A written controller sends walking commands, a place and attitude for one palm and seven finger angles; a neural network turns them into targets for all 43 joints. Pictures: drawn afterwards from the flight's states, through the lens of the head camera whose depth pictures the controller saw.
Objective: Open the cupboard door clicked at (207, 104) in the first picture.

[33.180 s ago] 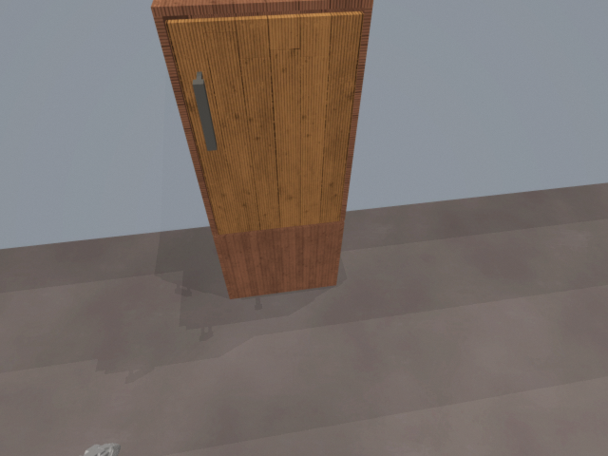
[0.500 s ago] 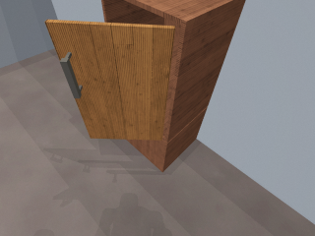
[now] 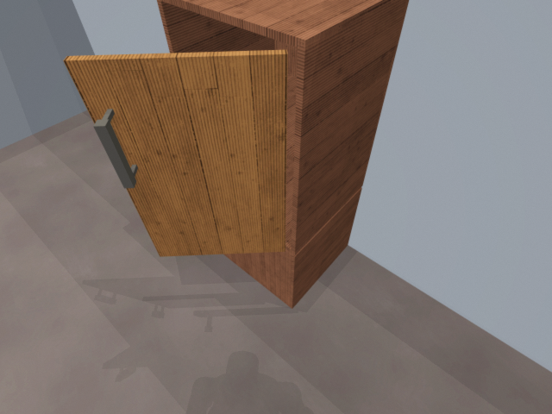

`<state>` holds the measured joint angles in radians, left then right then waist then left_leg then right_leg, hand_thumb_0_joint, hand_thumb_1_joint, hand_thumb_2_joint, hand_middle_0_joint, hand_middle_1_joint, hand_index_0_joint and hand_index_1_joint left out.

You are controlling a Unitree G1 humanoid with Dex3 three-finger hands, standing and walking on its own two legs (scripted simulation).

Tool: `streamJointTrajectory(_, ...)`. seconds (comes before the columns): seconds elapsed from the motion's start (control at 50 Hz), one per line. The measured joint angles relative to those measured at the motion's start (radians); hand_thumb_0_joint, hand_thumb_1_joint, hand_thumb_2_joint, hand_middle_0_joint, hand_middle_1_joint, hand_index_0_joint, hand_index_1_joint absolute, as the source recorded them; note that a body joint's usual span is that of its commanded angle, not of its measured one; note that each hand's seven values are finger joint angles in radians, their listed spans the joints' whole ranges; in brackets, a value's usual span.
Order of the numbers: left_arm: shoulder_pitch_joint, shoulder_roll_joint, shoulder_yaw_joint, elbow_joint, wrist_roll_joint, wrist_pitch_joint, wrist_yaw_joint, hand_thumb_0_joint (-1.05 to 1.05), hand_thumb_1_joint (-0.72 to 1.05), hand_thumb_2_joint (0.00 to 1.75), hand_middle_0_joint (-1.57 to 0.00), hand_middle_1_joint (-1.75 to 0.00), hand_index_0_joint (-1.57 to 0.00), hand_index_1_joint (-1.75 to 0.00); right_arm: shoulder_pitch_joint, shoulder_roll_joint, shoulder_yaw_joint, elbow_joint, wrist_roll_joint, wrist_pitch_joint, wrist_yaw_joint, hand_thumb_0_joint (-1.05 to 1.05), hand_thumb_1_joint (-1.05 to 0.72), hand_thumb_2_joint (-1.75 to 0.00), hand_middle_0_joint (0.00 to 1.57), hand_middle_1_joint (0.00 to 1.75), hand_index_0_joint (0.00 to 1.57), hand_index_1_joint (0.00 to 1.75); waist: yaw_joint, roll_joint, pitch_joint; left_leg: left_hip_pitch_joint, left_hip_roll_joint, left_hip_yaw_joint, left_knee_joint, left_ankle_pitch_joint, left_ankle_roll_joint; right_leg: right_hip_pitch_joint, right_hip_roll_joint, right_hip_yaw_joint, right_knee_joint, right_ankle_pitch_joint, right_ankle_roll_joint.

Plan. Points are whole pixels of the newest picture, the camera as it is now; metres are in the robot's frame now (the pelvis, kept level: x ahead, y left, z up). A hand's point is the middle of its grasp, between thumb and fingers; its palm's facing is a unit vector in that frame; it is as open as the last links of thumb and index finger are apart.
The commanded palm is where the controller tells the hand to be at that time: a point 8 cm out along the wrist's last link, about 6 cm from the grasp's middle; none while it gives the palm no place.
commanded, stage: look again from close up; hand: left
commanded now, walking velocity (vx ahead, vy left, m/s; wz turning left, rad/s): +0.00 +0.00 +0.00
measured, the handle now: (119, 150) +0.57 +0.35 +0.06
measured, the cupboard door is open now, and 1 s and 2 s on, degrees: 43 43 43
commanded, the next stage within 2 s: shuffle to correct the standing spot in 0.16 s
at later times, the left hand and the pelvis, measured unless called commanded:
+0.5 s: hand out of the picture +0.01 +0.17 -0.18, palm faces +0.09 -0.98 -0.20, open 7.3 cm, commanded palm none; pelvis +0.00 -0.01 +0.00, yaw +3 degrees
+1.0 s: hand out of the picture +0.07 +0.21 -0.16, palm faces +0.12 -0.96 -0.26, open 7.3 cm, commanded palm none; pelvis +0.03 +0.02 +0.00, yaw +4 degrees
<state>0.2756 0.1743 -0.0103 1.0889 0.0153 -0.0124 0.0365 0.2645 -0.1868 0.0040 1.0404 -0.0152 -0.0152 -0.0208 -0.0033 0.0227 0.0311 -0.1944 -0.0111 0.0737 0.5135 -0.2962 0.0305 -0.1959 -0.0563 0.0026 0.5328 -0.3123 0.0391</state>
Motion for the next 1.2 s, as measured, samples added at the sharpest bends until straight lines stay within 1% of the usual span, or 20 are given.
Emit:
streamJointTrajectory(0.28,-0.022,0.001,0.001,-0.007,-0.002,-0.002,-0.006,0.00,0.91,0.90,-0.20,-0.30,-0.20,-0.30,-0.019,0.010,0.004,0.045,0.001,0.001,0.002,0.00,-0.91,-0.90,0.20,0.30,0.20,0.30,0.000,-0.017,0.003,0.018,0.024,-0.002,-0.047,0.028,-0.027,0.007,0.025,-0.003,-0.029,0.019,-0.026)
streamJointTrajectory(0.38,-0.018,-0.009,0.011,-0.016,0.001,0.004,-0.010,0.00,0.91,0.90,-0.20,-0.30,-0.20,-0.30,-0.007,0.012,-0.001,0.043,0.001,0.016,0.008,0.00,-0.91,-0.90,0.20,0.30,0.20,0.30,-0.001,-0.021,0.007,-0.007,0.030,-0.016,-0.013,0.015,-0.033,-0.006,0.030,-0.016,-0.008,0.006,-0.033)
streamJointTrajectory(0.44,-0.009,-0.012,0.025,-0.031,0.004,0.008,-0.013,0.00,0.91,0.90,-0.20,-0.30,-0.20,-0.30,0.006,0.003,-0.011,0.033,-0.001,0.034,0.012,0.00,-0.91,-0.90,0.20,0.30,0.20,0.30,0.000,-0.018,0.010,-0.042,0.031,-0.027,0.050,-0.022,-0.027,-0.017,0.026,-0.035,0.019,-0.014,-0.032)
streamJointTrajectory(0.5,-0.002,-0.008,0.044,-0.048,0.009,0.010,-0.010,0.00,0.91,0.90,-0.20,-0.30,-0.20,-0.30,0.015,-0.005,-0.022,0.022,0.000,0.044,0.013,0.00,-0.91,-0.90,0.20,0.30,0.20,0.30,0.003,-0.029,0.019,-0.072,0.025,-0.015,0.097,-0.075,-0.024,-0.022,0.006,-0.055,0.044,-0.035,-0.023)
streamJointTrajectory(0.52,0.001,-0.003,0.049,-0.051,0.010,0.011,-0.010,0.00,0.91,0.90,-0.20,-0.30,-0.20,-0.30,0.015,-0.006,-0.024,0.020,0.000,0.044,0.014,0.00,-0.91,-0.90,0.20,0.30,0.20,0.30,0.006,-0.039,0.024,-0.068,0.019,-0.008,0.087,-0.049,-0.021,-0.023,-0.005,-0.057,0.057,-0.043,-0.017)
streamJointTrajectory(0.54,0.004,0.005,0.056,-0.053,0.010,0.015,-0.009,0.00,0.91,0.90,-0.20,-0.30,-0.20,-0.30,0.014,-0.005,-0.026,0.018,0.001,0.042,0.014,0.00,-0.91,-0.90,0.20,0.30,0.20,0.30,0.011,-0.057,0.029,-0.059,0.007,0.002,0.074,-0.012,-0.014,-0.025,-0.020,-0.052,0.073,-0.054,-0.009)
streamJointTrajectory(0.58,0.009,0.019,0.066,-0.052,0.009,0.031,-0.008,0.00,0.91,0.90,-0.20,-0.30,-0.20,-0.30,0.014,-0.003,-0.028,0.005,-0.004,0.034,0.016,0.00,-0.91,-0.90,0.20,0.30,0.20,0.30,0.020,-0.080,0.029,-0.052,-0.013,0.017,0.068,-0.015,0.007,-0.050,-0.039,-0.044,0.137,-0.104,-0.020)
streamJointTrajectory(0.62,0.005,0.025,0.070,-0.044,0.011,0.050,-0.007,0.00,0.91,0.90,-0.20,-0.30,-0.20,-0.30,0.013,-0.004,-0.030,-0.014,-0.008,0.025,0.012,0.00,-0.91,-0.90,0.20,0.30,0.20,0.30,0.018,-0.072,0.024,-0.053,-0.012,0.024,0.060,-0.028,0.024,-0.120,-0.026,-0.045,0.308,-0.206,-0.041)
streamJointTrajectory(0.64,0.000,0.027,0.072,-0.043,0.010,0.055,-0.009,0.01,0.91,0.90,-0.20,-0.30,-0.20,-0.30,0.012,-0.003,-0.030,-0.023,-0.010,0.022,0.009,0.00,-0.91,-0.90,0.20,0.30,0.20,0.30,0.014,-0.065,0.024,-0.050,-0.011,0.025,0.048,-0.025,0.030,-0.154,-0.018,-0.050,0.388,-0.223,-0.050)
streamJointTrajectory(0.7,-0.023,0.029,0.073,-0.049,0.010,0.052,-0.013,0.01,0.91,0.90,-0.20,-0.30,-0.20,-0.30,0.010,0.005,-0.025,-0.036,-0.014,0.017,0.003,0.00,-0.91,-0.90,0.20,0.30,0.20,0.30,0.009,-0.048,0.026,-0.029,-0.014,0.026,-0.007,0.002,0.035,-0.212,-0.011,-0.081,0.480,-0.203,-0.055)
streamJointTrajectory(0.78,-0.054,0.010,0.062,-0.073,0.010,0.042,-0.013,0.01,0.91,0.90,-0.20,-0.30,-0.20,-0.30,0.005,0.012,-0.020,-0.043,-0.015,0.017,0.004,0.00,-0.91,-0.90,0.20,0.30,0.20,0.30,0.009,-0.017,0.027,-0.007,-0.021,0.029,-0.049,0.018,0.039,-0.194,-0.001,-0.113,0.344,-0.170,-0.048)
streamJointTrajectory(0.84,-0.063,-0.008,0.052,-0.094,0.012,0.022,-0.011,0.01,0.91,0.90,-0.19,-0.30,-0.20,-0.30,0.009,0.011,-0.022,-0.045,-0.011,0.023,0.005,0.00,-0.91,-0.90,0.20,0.30,0.20,0.30,0.016,-0.004,0.024,-0.010,-0.034,0.038,-0.015,-0.009,0.036,-0.120,0.003,-0.125,0.137,-0.046,-0.047)
streamJointTrajectory(0.86,-0.058,-0.009,0.049,-0.104,0.015,0.010,-0.009,0.00,0.91,0.90,-0.20,-0.30,-0.20,-0.30,0.015,0.010,-0.024,-0.046,-0.006,0.024,0.008,0.00,-0.92,-0.90,0.20,0.30,0.20,0.30,0.021,-0.012,0.016,-0.024,-0.044,0.046,0.021,-0.030,0.033,-0.093,-0.006,-0.120,0.070,-0.006,-0.067)
streamJointTrajectory(0.88,-0.059,-0.018,0.048,-0.106,0.017,0.001,-0.006,0.00,0.91,0.90,-0.20,-0.30,-0.20,-0.30,0.011,0.005,-0.028,-0.043,-0.003,0.028,0.012,0.00,-0.92,-0.90,0.20,0.30,0.20,0.30,0.025,-0.002,0.017,-0.050,-0.041,0.041,0.094,-0.085,0.022,-0.095,-0.006,-0.122,0.081,-0.014,-0.082)
streamJointTrajectory(0.92,-0.054,-0.034,0.042,-0.109,0.016,-0.013,-0.005,0.00,0.91,0.90,-0.20,-0.30,-0.20,-0.30,-0.002,-0.006,-0.036,-0.036,-0.007,0.046,0.016,0.00,-0.92,-0.90,0.20,0.30,0.20,0.30,0.020,0.016,0.021,-0.129,-0.039,0.002,0.301,-0.173,-0.006,-0.086,-0.009,-0.136,0.096,-0.034,-0.081)
streamJointTrajectory(0.98,-0.032,-0.037,0.047,-0.109,0.016,-0.018,0.001,0.00,0.92,0.90,-0.20,-0.30,-0.20,-0.30,-0.024,-0.013,-0.045,-0.036,-0.008,0.064,0.027,0.00,-0.92,-0.90,0.20,0.30,0.20,0.30,0.019,0.007,0.020,-0.244,-0.017,-0.028,0.540,-0.140,-0.037,-0.052,-0.024,-0.145,0.047,-0.017,-0.064)
streamJointTrajectory(1.02,-0.016,-0.028,0.052,-0.103,0.017,-0.016,-0.001,0.00,0.92,0.90,-0.20,-0.30,-0.20,-0.30,-0.038,-0.014,-0.049,-0.044,-0.007,0.071,0.035,0.00,-0.91,-0.90,0.20,0.30,0.20,0.30,0.018,-0.009,0.017,-0.293,0.010,-0.038,0.587,-0.091,-0.053,-0.034,-0.036,-0.146,0.012,0.001,-0.056)
streamJointTrajectory(1.06,-0.002,-0.017,0.056,-0.096,0.019,-0.012,-0.005,0.00,0.92,0.90,-0.20,-0.30,-0.20,-0.30,-0.052,-0.014,-0.053,-0.054,-0.006,0.075,0.040,0.00,-0.91,-0.90,0.20,0.30,0.20,0.30,0.020,-0.027,0.016,-0.316,0.036,-0.039,0.563,-0.052,-0.066,-0.023,-0.051,-0.144,-0.013,0.012,-0.046)
streamJointTrajectory(1.12,0.013,0.001,0.062,-0.086,0.021,-0.002,-0.011,0.00,0.91,0.90,-0.20,-0.30,-0.20,-0.30,-0.072,-0.017,-0.054,-0.068,-0.002,0.076,0.044,0.00,-0.91,-0.90,0.20,0.30,0.20,0.30,0.029,-0.052,0.021,-0.300,0.062,-0.031,0.430,-0.024,-0.075,-0.016,-0.076,-0.138,-0.026,0.017,-0.025)
streamJointTrajectory(1.2,0.027,0.029,0.075,-0.079,0.024,0.013,-0.015,0.00,0.91,0.90,-0.20,-0.30,-0.20,-0.30,-0.091,-0.023,-0.053,-0.082,0.003,0.062,0.045,0.00,-0.91,-0.90,0.20,0.30,0.20,0.30,0.049,-0.075,0.032,-0.205,0.056,-0.001,0.185,-0.006,-0.071,-0.026,-0.110,-0.125,0.019,-0.010,0.014)
